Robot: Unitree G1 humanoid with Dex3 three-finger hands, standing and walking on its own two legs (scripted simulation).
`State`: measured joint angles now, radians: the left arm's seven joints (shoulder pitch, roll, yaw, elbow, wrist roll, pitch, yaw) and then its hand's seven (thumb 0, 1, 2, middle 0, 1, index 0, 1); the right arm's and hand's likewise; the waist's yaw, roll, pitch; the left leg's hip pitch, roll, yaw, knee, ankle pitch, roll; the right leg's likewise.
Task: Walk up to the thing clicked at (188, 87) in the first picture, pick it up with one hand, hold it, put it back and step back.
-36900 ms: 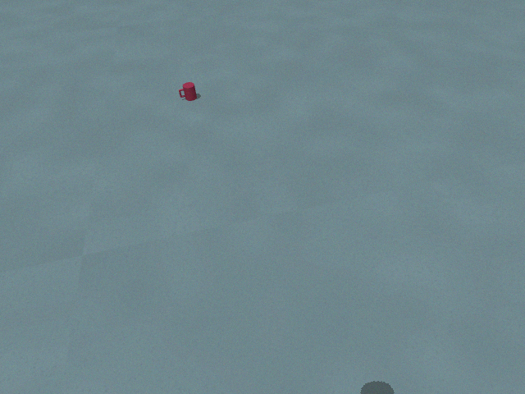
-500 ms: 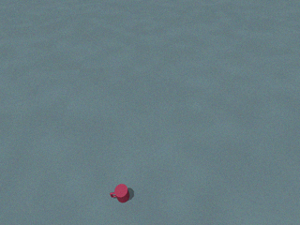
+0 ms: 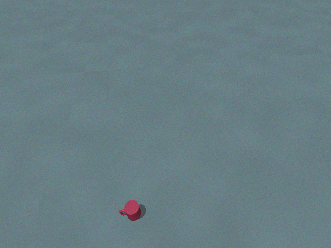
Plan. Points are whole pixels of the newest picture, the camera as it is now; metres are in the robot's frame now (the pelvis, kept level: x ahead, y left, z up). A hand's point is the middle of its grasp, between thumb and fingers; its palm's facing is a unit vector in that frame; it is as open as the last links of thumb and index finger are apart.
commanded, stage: stand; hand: left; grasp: from above
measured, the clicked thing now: (129, 211) +0.47 +0.26 -0.73
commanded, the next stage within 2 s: step back in 1.18 s
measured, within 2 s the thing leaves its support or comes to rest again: neither
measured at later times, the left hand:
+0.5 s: hand out of the picture +0.08 +0.24 -0.16, palm faces +0.01 -0.94 -0.34, open 7.4 cm
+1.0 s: hand out of the picture +0.09 +0.24 -0.15, palm faces +0.01 -0.94 -0.35, open 7.4 cm
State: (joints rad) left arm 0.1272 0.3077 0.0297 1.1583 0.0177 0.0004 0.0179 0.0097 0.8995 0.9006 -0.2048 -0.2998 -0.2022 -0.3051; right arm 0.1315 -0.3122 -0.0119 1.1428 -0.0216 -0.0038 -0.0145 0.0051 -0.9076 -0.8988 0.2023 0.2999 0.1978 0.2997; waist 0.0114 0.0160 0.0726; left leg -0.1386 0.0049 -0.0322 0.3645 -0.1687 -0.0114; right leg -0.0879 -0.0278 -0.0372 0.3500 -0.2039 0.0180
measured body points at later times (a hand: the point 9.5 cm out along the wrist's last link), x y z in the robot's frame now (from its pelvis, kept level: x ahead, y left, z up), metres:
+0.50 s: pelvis +0.01 +0.00 +0.00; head +0.03 -0.01 +0.45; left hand +0.08 +0.29 -0.13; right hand +0.09 -0.30 -0.14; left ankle +0.02 +0.13 -0.75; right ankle -0.01 -0.13 -0.75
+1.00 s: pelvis +0.02 -0.01 +0.00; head +0.03 -0.01 +0.45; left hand +0.09 +0.29 -0.13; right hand +0.10 -0.30 -0.14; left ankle +0.02 +0.13 -0.75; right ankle -0.01 -0.13 -0.75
